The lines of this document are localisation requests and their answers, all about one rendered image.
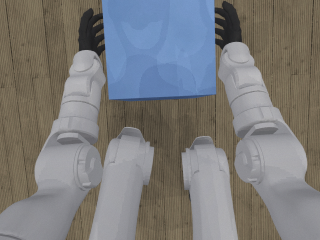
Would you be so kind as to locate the robot thigh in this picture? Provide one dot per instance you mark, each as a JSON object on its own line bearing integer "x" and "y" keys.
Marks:
{"x": 120, "y": 191}
{"x": 213, "y": 215}

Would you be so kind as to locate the left robot hand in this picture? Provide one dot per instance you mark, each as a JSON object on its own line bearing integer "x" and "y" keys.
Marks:
{"x": 87, "y": 33}

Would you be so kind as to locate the robot right forearm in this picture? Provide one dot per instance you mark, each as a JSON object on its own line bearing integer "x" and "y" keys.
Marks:
{"x": 247, "y": 95}

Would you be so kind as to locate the right robot hand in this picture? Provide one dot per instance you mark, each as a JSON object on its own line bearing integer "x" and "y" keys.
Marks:
{"x": 231, "y": 25}

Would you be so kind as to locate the right robot upper arm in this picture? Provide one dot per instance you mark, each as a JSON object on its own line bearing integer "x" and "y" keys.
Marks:
{"x": 275, "y": 164}

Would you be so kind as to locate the carton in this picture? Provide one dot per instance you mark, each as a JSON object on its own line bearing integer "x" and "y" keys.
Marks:
{"x": 159, "y": 49}

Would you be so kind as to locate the left robot upper arm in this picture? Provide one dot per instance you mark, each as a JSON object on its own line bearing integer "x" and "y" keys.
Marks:
{"x": 64, "y": 175}

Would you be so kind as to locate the robot right thigh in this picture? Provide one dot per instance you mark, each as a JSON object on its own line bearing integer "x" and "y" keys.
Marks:
{"x": 213, "y": 215}

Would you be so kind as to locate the robot left forearm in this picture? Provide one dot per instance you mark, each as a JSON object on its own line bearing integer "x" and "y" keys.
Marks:
{"x": 80, "y": 105}

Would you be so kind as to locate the robot left thigh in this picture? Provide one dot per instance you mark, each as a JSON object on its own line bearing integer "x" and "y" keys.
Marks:
{"x": 120, "y": 191}

